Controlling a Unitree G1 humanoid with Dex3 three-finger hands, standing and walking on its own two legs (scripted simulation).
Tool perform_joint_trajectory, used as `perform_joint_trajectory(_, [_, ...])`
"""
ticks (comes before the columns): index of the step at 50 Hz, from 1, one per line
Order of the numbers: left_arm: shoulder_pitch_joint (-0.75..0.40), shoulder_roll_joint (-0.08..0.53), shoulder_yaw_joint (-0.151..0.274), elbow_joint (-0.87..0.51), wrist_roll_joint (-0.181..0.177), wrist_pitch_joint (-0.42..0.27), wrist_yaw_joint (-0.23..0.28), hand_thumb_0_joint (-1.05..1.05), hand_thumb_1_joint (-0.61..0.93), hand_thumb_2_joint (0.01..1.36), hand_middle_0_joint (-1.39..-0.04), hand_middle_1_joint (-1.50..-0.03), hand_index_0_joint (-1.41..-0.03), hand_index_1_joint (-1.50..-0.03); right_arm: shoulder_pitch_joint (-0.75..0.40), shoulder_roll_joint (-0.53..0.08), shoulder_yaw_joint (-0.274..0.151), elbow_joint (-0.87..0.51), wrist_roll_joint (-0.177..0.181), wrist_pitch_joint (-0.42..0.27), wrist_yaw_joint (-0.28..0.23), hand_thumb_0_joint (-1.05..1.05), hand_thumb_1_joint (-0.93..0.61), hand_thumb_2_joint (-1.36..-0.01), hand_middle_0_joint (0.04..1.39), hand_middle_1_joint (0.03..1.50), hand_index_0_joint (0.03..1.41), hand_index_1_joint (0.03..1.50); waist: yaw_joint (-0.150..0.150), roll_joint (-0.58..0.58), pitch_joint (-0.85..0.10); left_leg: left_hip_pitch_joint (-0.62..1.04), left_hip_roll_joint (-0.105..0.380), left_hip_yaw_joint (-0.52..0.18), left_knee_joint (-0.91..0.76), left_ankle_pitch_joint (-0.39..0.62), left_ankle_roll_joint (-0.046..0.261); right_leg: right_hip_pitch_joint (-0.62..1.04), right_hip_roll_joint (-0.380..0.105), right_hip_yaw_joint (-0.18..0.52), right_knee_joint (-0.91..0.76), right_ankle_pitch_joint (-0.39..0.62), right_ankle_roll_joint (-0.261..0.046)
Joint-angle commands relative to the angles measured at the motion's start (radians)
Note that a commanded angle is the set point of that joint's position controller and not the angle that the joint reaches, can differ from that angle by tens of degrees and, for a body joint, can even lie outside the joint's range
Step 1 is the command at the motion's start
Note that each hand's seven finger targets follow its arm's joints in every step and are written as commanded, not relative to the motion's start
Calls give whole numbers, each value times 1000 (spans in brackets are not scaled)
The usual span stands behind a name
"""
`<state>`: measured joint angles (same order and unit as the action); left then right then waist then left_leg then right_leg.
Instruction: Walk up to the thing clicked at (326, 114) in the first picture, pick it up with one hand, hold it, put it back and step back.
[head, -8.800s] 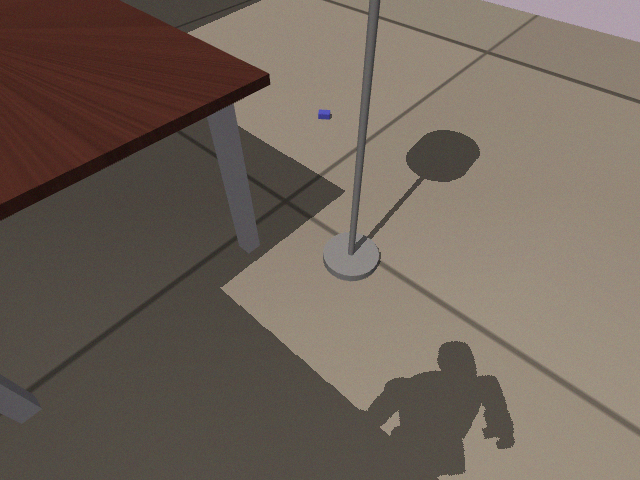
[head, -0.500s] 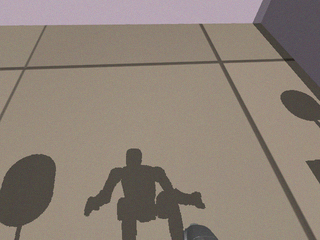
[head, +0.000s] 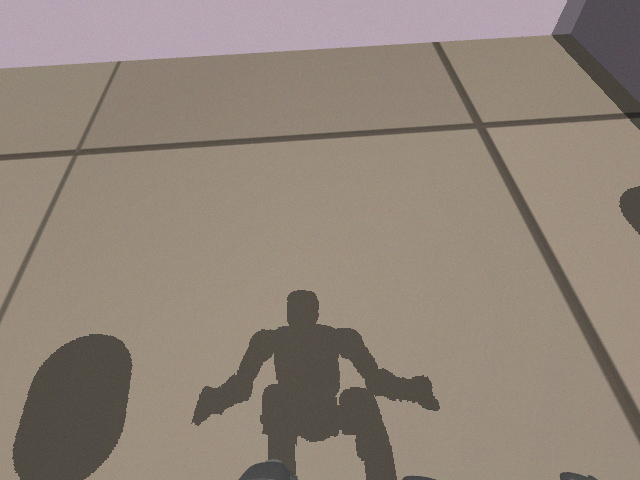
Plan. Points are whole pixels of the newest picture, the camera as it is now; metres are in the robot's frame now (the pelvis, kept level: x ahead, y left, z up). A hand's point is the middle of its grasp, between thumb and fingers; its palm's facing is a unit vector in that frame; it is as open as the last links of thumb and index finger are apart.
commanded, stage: walk up
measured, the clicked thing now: out of the picture +0.20 +1.46 -0.74
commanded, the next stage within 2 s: stand in 0.66 s
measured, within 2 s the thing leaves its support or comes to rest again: neither
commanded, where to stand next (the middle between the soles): +0.10 -0.01 m, yaw -1 degrees
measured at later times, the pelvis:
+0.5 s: pelvis +0.02 +0.00 +0.02, yaw +0 degrees
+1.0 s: pelvis +0.04 +0.00 +0.03, yaw -1 degrees
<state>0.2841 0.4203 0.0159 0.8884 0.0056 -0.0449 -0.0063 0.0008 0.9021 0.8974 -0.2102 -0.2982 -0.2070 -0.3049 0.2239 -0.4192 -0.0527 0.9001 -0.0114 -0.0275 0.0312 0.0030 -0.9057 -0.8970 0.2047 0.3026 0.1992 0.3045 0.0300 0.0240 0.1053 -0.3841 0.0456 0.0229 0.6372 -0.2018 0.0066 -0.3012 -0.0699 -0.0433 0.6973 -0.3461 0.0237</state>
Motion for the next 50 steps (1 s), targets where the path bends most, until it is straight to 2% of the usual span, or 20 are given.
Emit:
perform_joint_trajectory(1, [9, 164, 37, -28, -31, 22, 25, 0, 900, 900, -200, -300, -200, -300, -2, -291, -55, -42, 9, -31, -34, 0, -900, -900, 200, 300, 200, 300, -24, 148, -156, 143, 321, -440, -285, 57, 199, -93, 46, 34, 116, -190, -44])
perform_joint_trajectory(2, [6, 196, 46, 12, -23, 27, 29, 0, 900, 900, -200, -300, -200, -300, -55, -275, -52, -34, 12, -25, -33, 0, -900, -900, 200, 300, 200, 300, -10, 107, -138, 80, 305, -432, -282, 3, 217, -32, 20, 55, 135, -203, -47])
perform_joint_trajectory(3, [3, 190, 44, 23, -17, 26, 27, 0, 900, 900, -200, -300, -200, -300, -88, -252, -41, -34, 9, -23, -35, 0, -900, -900, 200, 300, 200, 300, 0, 102, -141, 90, 251, -339, -251, 10, 187, -26, 12, 61, 81, -180, -54])
perform_joint_trajectory(5, [33, 178, 42, 78, -15, 12, 25, 0, 900, 900, -200, -300, -200, -300, -147, -222, -23, -19, 12, -13, -33, 0, -900, -900, 200, 300, 200, 300, 24, 152, -134, 46, 174, -214, -187, 55, 106, 75, 3, 46, -129, 53, -54])
perform_joint_trajectory(6, [28, 194, 45, 93, -8, 4, 27, 0, 900, 900, -200, -300, -200, -300, -150, -184, -9, -8, 22, -10, -30, 0, -900, -900, 200, 300, 200, 300, 26, 124, -135, 36, 148, -179, -144, 79, 67, 102, -28, 105, -190, 143, -64])
perform_joint_trajectory(7, [-36, 220, 44, 81, -4, -1, 24, 0, 900, 900, -200, -300, -200, -300, -130, -160, 1, 3, 23, -8, -28, 0, -900, -900, 200, 300, 200, 300, -12, 55, -145, 64, 100, -136, -132, 28, 41, 66, -67, 176, -224, 156, -82])
perform_joint_trajectory(8, [-100, 224, 41, 81, -5, 2, 18, 0, 900, 900, -200, -300, -200, -300, -117, -165, -1, 27, 26, -7, -28, 0, -900, -900, 200, 300, 200, 300, -41, 42, -127, 129, 80, -122, -167, -38, 32, -4, -72, 175, -214, 134, -92])
perform_joint_trajectory(9, [-126, 206, 35, 80, -9, 3, 15, 0, 900, 900, -200, -300, -200, -300, -121, -177, -2, 46, 22, -9, -30, 0, -900, -900, 200, 300, 200, 300, -43, 57, -132, 150, 101, -143, -201, -42, 36, 8, -49, 133, -197, 139, -76])
perform_joint_trajectory(10, [-110, 184, 26, 99, -14, 4, 16, 0, 900, 900, -200, -300, -200, -300, -154, -188, -1, 55, 21, -12, -29, 0, -900, -900, 200, 300, 200, 300, -21, 83, -150, 160, 120, -160, -212, -21, 44, 42, -28, 104, -195, 151, -64])
perform_joint_trajectory(11, [-109, 180, 21, 115, -15, 5, 16, 0, 900, 900, -200, -300, -200, -300, -173, -184, 2, 64, 20, -14, -28, 0, -900, -900, 200, 300, 200, 300, -15, 69, -165, 163, 126, -163, -218, 18, 49, 67, -22, 95, -206, 158, -58])
perform_joint_trajectory(12, [-112, 176, 19, 127, -13, 4, 17, 0, 900, 900, -200, -300, -200, -300, -190, -182, 6, 74, 20, -14, -29, 0, -900, -900, 200, 300, 200, 300, -14, 55, -175, 173, 128, -153, -215, 54, 54, 85, -25, 93, -226, 175, -56])
perform_joint_trajectory(15, [-153, 181, 20, 154, -12, 4, 15, 0, 900, 900, -200, -300, -200, -300, -214, -171, 12, 103, 22, -13, -28, 0, -900, -900, 200, 300, 200, 300, -24, 25, -147, 175, 111, -128, -240, 74, 37, 101, -38, 106, -272, 211, -55])
perform_joint_trajectory(17, [-166, 173, 18, 171, -12, 4, 14, 0, 900, 900, -200, -300, -200, -300, -223, -169, 12, 125, 24, -14, -29, 0, -900, -900, 200, 300, 200, 300, -24, 15, -168, 221, 107, -110, -241, 123, 33, 109, -46, 105, -293, 246, -54])
perform_joint_trajectory(25, [-231, 156, 17, 212, -7, 9, 10, 0, 900, 900, -200, -300, -200, -300, -262, -149, 15, 186, 18, -5, -25, 0, -900, -900, 200, 300, 200, 300, -31, -32, -149, 272, 93, -85, -303, 84, 14, 115, -62, 114, -403, 211, -43])
perform_joint_trajectory(28, [-239, 153, 20, 220, -5, 9, 8, 0, 900, 900, -200, -300, -200, -300, -255, -149, 15, 200, 16, -6, -25, 0, -900, -900, 200, 300, 200, 300, -31, -33, -159, 284, 94, -79, -314, 111, 9, 143, -63, 110, -417, 223, -41])
perform_joint_trajectory(32, [-243, 152, 23, 225, -3, 15, 7, 0, 900, 900, -200, -300, -200, -300, -257, -147, 15, 207, 11, -4, -24, 0, -900, -900, 200, 300, 200, 300, -30, -22, -126, 261, 90, -83, -345, 37, 2, 132, -60, 110, -438, 174, -39])
perform_joint_trajectory(39, [-240, 158, 25, 219, 6, 11, 11, 0, 900, 900, -200, -300, -200, -300, -233, -144, 3, 206, 2, 4, -23, 0, -900, -900, 200, 300, 200, 300, -41, -32, -109, 242, 91, -96, -370, -10, -5, 105, -65, 116, -453, 74, -32])
perform_joint_trajectory(42, [-236, 155, 26, 211, 7, 8, 12, 0, 900, 900, -200, -300, -200, -300, -226, -145, 0, 205, 1, 1, -23, 0, -900, -900, 200, 300, 200, 300, -37, -29, -139, 252, 95, -93, -359, 51, -2, 142, -71, 117, -444, 141, -35])
perform_joint_trajectory(46, [-239, 157, 28, 206, 6, 11, 13, 0, 900, 900, -200, -300, -200, -300, -211, -144, -1, 205, 1, 4, -24, 0, -900, -900, 200, 300, 200, 300, -41, -31, -130, 234, 94, -96, -365, 18, -2, 138, -67, 113, -447, 109, -36])
perform_joint_trajectory(50, [-228, 149, 28, 200, 3, 8, 13, 0, 900, 900, -200, -300, -200, -300, -203, -149, -3, 205, 3, -1, -27, 0, -900, -900, 200, 300, 200, 300, -41, -6, -169, 279, 99, -84, -341, 130, 3, 165, -72, 113, -436, 208, -35])
